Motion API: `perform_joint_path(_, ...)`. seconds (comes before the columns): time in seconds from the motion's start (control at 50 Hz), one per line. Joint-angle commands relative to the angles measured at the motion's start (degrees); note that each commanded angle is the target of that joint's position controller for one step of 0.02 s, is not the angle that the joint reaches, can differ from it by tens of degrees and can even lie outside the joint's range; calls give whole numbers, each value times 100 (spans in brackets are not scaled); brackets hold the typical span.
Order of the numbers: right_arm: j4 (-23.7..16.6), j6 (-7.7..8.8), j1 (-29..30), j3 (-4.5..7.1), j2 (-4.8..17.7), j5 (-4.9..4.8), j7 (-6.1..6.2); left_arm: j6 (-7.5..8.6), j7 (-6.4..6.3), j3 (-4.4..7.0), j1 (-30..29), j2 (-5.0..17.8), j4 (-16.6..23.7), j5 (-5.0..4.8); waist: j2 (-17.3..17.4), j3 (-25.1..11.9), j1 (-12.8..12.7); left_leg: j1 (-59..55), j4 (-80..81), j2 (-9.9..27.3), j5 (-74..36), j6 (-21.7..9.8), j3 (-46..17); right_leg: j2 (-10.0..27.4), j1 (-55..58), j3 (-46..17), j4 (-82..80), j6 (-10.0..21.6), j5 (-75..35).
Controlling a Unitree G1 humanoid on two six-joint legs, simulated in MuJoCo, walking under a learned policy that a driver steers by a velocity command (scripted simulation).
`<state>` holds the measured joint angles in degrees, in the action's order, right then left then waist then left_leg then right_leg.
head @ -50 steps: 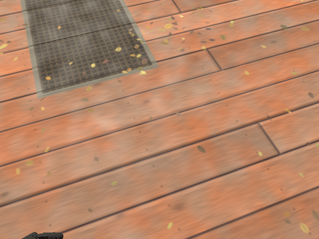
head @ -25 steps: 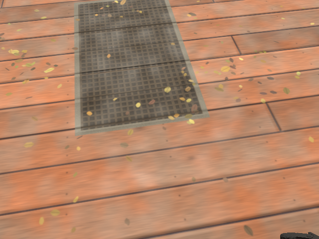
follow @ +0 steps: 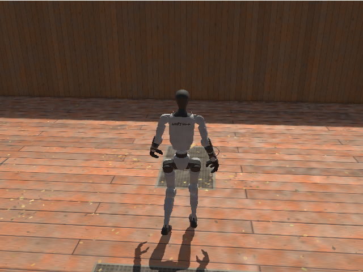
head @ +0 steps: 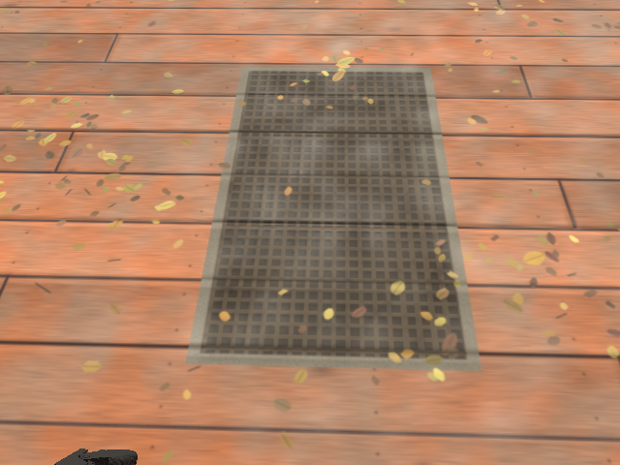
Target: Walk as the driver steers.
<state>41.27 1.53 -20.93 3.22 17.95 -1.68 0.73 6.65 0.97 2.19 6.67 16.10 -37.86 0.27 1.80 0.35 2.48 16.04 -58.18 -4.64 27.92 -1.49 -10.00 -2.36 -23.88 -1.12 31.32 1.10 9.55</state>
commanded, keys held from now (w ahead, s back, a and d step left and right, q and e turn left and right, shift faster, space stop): w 0.22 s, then no key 0.78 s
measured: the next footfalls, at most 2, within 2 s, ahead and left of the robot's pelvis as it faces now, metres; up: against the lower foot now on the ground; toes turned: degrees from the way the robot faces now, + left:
left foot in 0.38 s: +0.36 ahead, +0.15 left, +0.00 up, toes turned +3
right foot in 0.70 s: +0.35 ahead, -0.10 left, +0.00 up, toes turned +4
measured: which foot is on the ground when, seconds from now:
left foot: up 0.00-0.36, down 0.38-1.00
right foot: down 0.00-0.40, up 0.42-0.68, down 0.70-1.00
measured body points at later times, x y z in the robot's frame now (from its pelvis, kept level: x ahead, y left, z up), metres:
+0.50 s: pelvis +0.23 +0.04 +0.00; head +0.27 +0.06 +0.45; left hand +0.25 +0.33 -0.13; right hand +0.46 -0.18 -0.07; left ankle +0.32 +0.15 -0.73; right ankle +0.13 -0.11 -0.66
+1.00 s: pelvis +0.30 +0.03 +0.01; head +0.31 +0.02 +0.46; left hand +0.38 +0.29 -0.12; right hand +0.42 -0.22 -0.12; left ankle +0.32 +0.15 -0.73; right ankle +0.31 -0.10 -0.73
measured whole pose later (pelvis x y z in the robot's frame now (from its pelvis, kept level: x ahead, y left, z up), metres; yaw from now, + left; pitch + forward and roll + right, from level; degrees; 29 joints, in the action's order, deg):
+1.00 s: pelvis +0.30 +0.03 +0.01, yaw +4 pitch -1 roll +1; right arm 51.9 0.0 -10.5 1.8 13.5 0.6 0.8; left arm 0.8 -1.6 0.9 11.5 13.2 -52.3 0.4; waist 0.1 1.7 0.1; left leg 14.0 -28.5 -0.8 13.3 -0.3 0.2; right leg 1.4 -12.0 -1.0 30.3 -1.1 17.0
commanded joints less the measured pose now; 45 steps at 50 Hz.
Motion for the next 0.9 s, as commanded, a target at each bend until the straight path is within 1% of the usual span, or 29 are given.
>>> perform_joint_path(0.02, -612, 127, 424, 119, 671, 66, -3, -60, -13, 254, 1019, 715, 3, 8, -598, -173, -624, 2747, -1318, 604, -535, 92, 159, 1928, 2480, -2703, -1616, 1023, 1284)
perform_joint_path(0.04, -656, 138, 566, 128, 591, 95, -23, -61, -18, 211, 900, 602, -38, 37, -636, 15, -519, 2609, -1035, 754, -764, 84, 169, 1733, 2104, -2267, -1734, 1016, 710)
perform_joint_path(0.06, -658, 140, 537, 111, 486, 75, -51, -51, -24, 192, 845, 558, -71, 56, -766, 62, -414, 2368, -820, 841, -887, 82, 231, 1582, 1840, -1943, -1854, 996, 338)
perform_joint_path(0.08, -630, 137, 488, 84, 377, 66, -72, -34, -21, 188, 846, 528, -124, 31, -839, 26, -359, 2244, -615, 868, -933, 95, 320, 1505, 1747, -1724, -1942, 1034, 50)
perform_joint_path(0.16, -746, 178, 953, -48, 106, 156, -118, -26, -32, 265, 946, 821, -342, -69, -657, 84, -397, 2240, 627, 1008, -1549, 199, 609, 1508, 1682, -1106, -2214, 1212, -881)
perform_joint_path(0.22, -821, 255, 1468, -112, 15, 128, -184, -86, -40, 282, 1073, 964, -487, -117, -619, 136, -580, 1853, 1729, 931, -2413, 212, 807, 1353, 1624, -625, -2249, 1081, -1085)
perform_joint_path(0.28, -924, 311, 1866, -88, 63, 124, -238, -191, -56, 272, 1364, 1028, -710, -134, -662, 142, -692, 1418, 2410, 676, -2864, 182, 951, 1352, 1809, -414, -1902, 911, -2228)
perform_joint_path(0.32, -962, 335, 1905, -39, 155, 134, -284, -258, -80, 271, 1408, 1061, -805, -156, -731, 14, -600, 1140, 2729, 575, -2848, 37, 905, 1412, 2056, -410, -1534, 744, -2615)
perform_joint_path(0.34, -908, 339, 1733, 3, 227, 157, -290, -285, -98, 276, 1329, 1089, -818, -163, -741, -104, -447, 810, 2918, 512, -2897, -55, 912, 1389, 2106, -391, -1264, 637, -2793)
perform_joint_path(0.36, -759, 337, 1314, 67, 327, 206, -272, -301, -118, 271, 1207, 1089, -803, -172, -688, -328, -182, 149, 3179, 389, -3164, -173, 1004, 1247, 2033, -292, -811, 506, -3153)
perform_joint_path(0.38, -617, 330, 844, 153, 541, 255, -225, -284, -125, 223, 1253, 959, -805, -140, -540, -625, 42, -700, 3366, 480, -3849, -329, 977, 986, 1775, -135, -119, 315, -3105)
perform_joint_path(0.4, -546, 302, 193, 228, 958, 372, -145, -244, -138, 95, 1270, 647, -637, 40, 160, -1382, 225, -2147, 2957, 1536, -6138, -674, -33, 616, 890, 106, 1273, 15, -1363)
perform_joint_path(0.42, -583, 220, 260, 159, 972, 430, -128, -243, -93, -100, 2326, 136, -785, 75, 1430, -2227, -190, -3488, 2788, 2924, -7415, -1765, -1627, 83, -430, -27, 3033, -357, 2804)
perform_joint_path(0.44, -532, 132, 174, 114, 625, 274, -176, -299, -75, 30, 2323, 703, -974, -42, 945, -2450, 24, -3134, 3055, 2731, -6343, -1800, -1804, 247, -522, -546, 3496, -401, 3031)
perform_joint_path(0.46, -528, 109, 547, 63, 491, 196, -197, -358, -85, 104, 1777, 912, -853, -148, 645, -1622, 3, -2551, 3260, 2397, -5703, -1566, -1249, 415, -901, -414, 3637, -441, 2826)
perform_joint_path(0.48, -509, 109, 928, 18, 354, 191, -199, -423, -145, 93, 1434, 802, -806, -126, 305, -1190, -104, -1944, 3442, 2147, -5230, -1372, -940, 584, -953, -342, 3416, -476, 2483)
perform_joint_path(0.5, -508, 114, 1223, -27, 247, 210, -212, -517, -201, 105, 1286, 752, -792, -65, 228, -864, -238, -1264, 3638, 1998, -4972, -1282, -677, 710, -730, -345, 3094, -532, 2237)
perform_joint_path(0.54, -440, 116, 1605, 5, 292, 324, -222, -674, -267, 74, 1471, 526, -870, -33, 497, -679, -538, -150, 4001, 1719, -4537, -1188, -198, 713, 233, -207, 2337, -618, 1779)
perform_joint_path(0.58, -356, 116, 1742, 12, 275, 353, -199, -728, -312, 34, 1500, 375, -927, 14, 593, -734, -577, 177, 4089, 1584, -4227, -1201, 72, 641, 780, -100, 1595, -631, 1486)
perform_joint_path(0.62, -237, 82, 1705, 17, 302, 324, -155, -765, -319, 36, 1315, 385, -927, 28, 570, -801, -490, 229, 4183, 1587, -3319, -1172, 66, 607, 1117, -73, 997, -560, 840)
perform_joint_path(0.66, -134, 30, 1772, -6, 284, 276, -127, -794, -297, 48, 1178, 386, -940, 51, 503, -650, -521, 513, 4231, 1474, -1818, -1001, 81, 536, 1555, -2, 336, -436, 172)
perform_joint_path(0.7, 46, 14, 1593, -100, 55, 272, -131, -791, -285, 47, 961, 424, -861, 167, 317, -302, -524, 885, 4251, 1181, -247, -542, 108, 615, 1892, -135, -350, -242, -244)
perform_joint_path(0.72, 147, 10, 1426, -125, 6, 314, -131, -775, -306, 60, 843, 600, -751, 174, 86, -75, -428, 966, 4084, 976, 169, -273, 188, 927, 1833, -468, -705, -96, -307)
perform_joint_path(0.74, 172, -1, 1125, -83, 70, 296, -122, -774, -331, 174, 625, 1030, -798, 78, -676, 157, -82, 748, 3986, 632, -89, -79, 525, 941, 1199, -444, -672, 99, 608)
perform_joint_path(0.76, 220, -24, 1285, -73, 169, 317, -77, -738, -307, 145, 550, 762, -824, 57, -746, 228, -243, 240, 3718, 538, -488, 41, 691, 792, 647, -414, -879, 123, 1397)
perform_joint_path(0.78, 233, -40, 1328, -51, 189, 286, -41, -687, -295, 78, 516, 536, -864, 98, -775, 241, -224, 5, 3577, 539, -774, 32, 722, 759, 471, -411, -984, 39, 1453)
perform_joint_path(0.8, 295, -60, 1283, -57, 129, 273, -6, -636, -283, 53, 448, 458, -889, 111, -801, 185, -191, -146, 3505, 573, -1012, -8, 722, 729, 471, -383, -988, -48, 1164)
perform_joint_path(0.82, 356, -79, 1215, -52, 139, 282, 12, -583, -270, 35, 427, 405, -910, 85, -797, 146, -195, -174, 3458, 560, -1253, -30, 733, 713, 587, -358, -935, -98, 831)
perform_joint_path(0.9, 586, -65, 1146, -39, 108, 247, 15, -503, -270, 37, 565, 469, -1092, 24, -463, -140, -259, -386, 3334, 599, -2163, -53, 750, 655, 994, -264, -660, -115, -157)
